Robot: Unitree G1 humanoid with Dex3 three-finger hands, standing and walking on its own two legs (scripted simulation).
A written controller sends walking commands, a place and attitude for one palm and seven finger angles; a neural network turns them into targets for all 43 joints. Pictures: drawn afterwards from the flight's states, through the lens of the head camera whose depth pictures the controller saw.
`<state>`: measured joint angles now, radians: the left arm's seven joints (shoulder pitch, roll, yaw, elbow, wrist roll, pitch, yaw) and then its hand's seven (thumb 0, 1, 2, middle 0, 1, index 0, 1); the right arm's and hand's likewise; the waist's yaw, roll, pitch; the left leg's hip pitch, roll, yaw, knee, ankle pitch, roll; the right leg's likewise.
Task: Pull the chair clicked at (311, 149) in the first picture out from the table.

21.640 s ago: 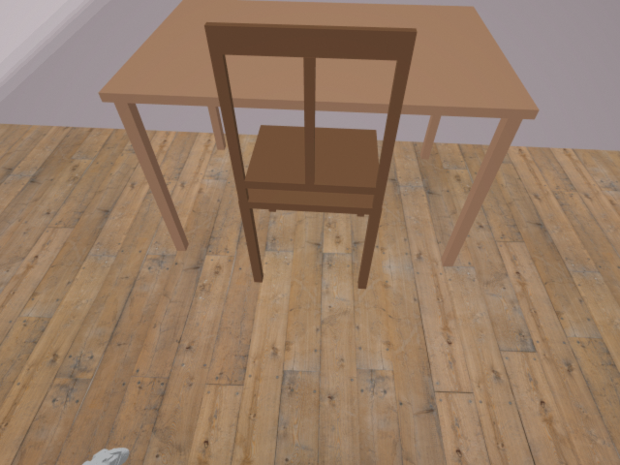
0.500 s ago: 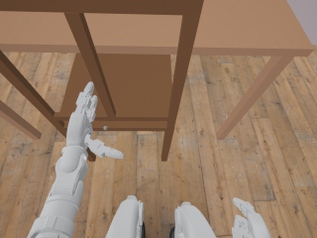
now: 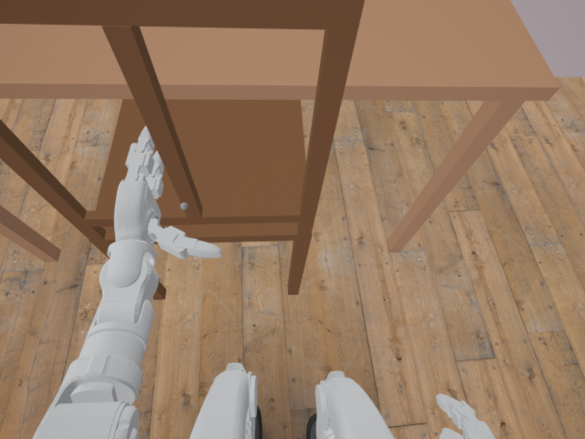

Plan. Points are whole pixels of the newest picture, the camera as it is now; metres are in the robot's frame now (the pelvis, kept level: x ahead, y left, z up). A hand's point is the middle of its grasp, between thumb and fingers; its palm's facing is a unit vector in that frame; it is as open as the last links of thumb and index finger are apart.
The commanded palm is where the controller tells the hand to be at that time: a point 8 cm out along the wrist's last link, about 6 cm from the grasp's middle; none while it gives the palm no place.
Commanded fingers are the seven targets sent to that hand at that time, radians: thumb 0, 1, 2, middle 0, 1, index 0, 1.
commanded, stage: push the fingers through the gap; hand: left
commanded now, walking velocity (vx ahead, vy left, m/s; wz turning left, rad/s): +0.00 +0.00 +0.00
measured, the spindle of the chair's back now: (169, 148) +0.49 +0.17 +0.06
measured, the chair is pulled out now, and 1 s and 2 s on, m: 0.00 0.00 0.01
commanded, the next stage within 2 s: hook a spindle and tug to test in 0.76 s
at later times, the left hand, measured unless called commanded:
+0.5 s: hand (189, 179) +0.46 +0.15 +0.02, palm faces +0.04 -1.00 -0.04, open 16.9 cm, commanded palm +0.43 +0.19 +0.03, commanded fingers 0.00 -0.50 0.30 -0.06 -0.08 -0.06 -0.08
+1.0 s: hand (185, 185) +0.46 +0.15 +0.02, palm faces +0.03 -1.00 -0.02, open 16.7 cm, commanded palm +0.43 +0.19 +0.03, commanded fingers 0.00 -0.50 0.30 -0.20 -0.52 -0.20 -0.52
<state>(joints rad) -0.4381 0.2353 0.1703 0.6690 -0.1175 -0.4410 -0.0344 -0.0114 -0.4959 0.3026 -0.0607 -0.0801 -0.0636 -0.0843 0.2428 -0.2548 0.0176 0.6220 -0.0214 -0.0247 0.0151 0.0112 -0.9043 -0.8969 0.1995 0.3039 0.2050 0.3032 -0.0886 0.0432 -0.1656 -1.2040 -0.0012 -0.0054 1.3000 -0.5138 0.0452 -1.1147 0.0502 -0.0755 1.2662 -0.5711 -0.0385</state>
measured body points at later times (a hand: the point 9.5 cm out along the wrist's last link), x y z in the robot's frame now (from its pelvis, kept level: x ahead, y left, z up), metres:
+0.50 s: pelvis +0.00 +0.00 +0.00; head +0.14 +0.01 +0.43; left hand +0.46 +0.20 +0.03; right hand +0.07 -0.26 -0.12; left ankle +0.05 +0.09 -0.62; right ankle +0.01 -0.10 -0.62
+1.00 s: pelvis +0.00 +0.00 +0.00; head +0.14 +0.02 +0.43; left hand +0.45 +0.21 +0.02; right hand +0.09 -0.26 -0.12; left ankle +0.05 +0.09 -0.62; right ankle +0.01 -0.10 -0.62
